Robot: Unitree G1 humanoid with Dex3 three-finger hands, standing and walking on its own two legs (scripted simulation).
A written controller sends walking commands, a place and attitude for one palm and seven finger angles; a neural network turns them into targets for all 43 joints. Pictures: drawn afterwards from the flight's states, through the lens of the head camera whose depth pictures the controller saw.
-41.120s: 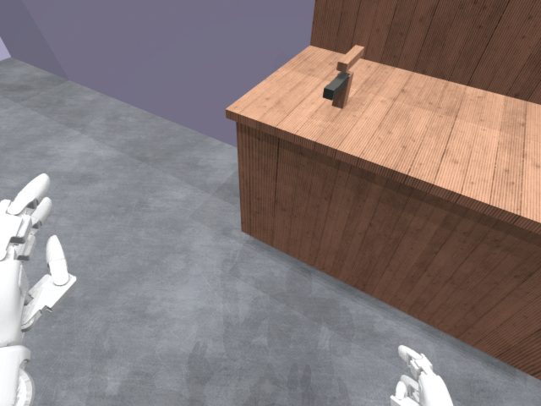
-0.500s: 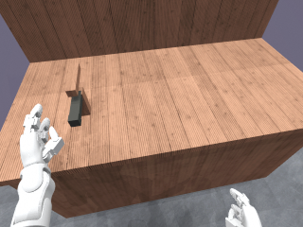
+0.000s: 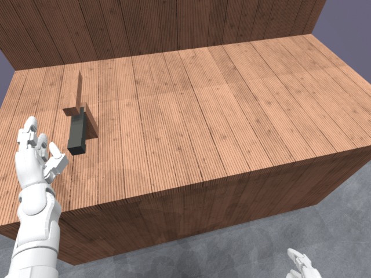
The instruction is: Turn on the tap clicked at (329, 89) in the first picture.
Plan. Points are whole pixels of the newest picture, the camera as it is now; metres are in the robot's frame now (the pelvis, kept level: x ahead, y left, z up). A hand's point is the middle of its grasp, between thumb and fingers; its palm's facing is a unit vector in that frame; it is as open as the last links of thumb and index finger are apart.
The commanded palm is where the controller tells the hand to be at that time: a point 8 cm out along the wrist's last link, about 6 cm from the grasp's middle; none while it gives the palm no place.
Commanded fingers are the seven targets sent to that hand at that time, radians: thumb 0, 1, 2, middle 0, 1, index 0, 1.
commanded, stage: reach beside the lever's end, fingers flat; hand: left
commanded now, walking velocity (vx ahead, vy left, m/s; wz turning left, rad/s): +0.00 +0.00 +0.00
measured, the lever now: (76, 146) +0.37 +0.27 +0.07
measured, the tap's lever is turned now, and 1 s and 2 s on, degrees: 0 2 27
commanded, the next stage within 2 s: push the lever round in 0.42 s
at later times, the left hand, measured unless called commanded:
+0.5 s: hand (61, 158) +0.34 +0.29 +0.06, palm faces +0.50 -0.87 -0.08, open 7.8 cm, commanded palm +0.30 +0.32 +0.06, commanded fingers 0.00 0.90 0.90 -0.15 -0.15 -0.15 -0.15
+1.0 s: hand (73, 157) +0.34 +0.27 +0.06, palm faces +0.49 -0.87 -0.07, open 7.7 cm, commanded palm +0.31 +0.30 +0.06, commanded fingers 0.00 0.90 0.90 -0.15 -0.15 -0.15 -0.15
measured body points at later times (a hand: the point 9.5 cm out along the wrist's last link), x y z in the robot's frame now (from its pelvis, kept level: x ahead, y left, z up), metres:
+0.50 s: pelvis +0.00 +0.01 +0.00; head +0.05 +0.01 +0.44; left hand +0.31 +0.34 +0.07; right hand +0.13 -0.25 -0.11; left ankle +0.00 +0.10 -0.71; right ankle +0.03 -0.09 -0.71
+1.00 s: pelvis +0.01 +0.01 +0.00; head +0.05 +0.01 +0.44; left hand +0.31 +0.31 +0.07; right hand +0.14 -0.24 -0.11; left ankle +0.00 +0.10 -0.71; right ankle +0.03 -0.09 -0.71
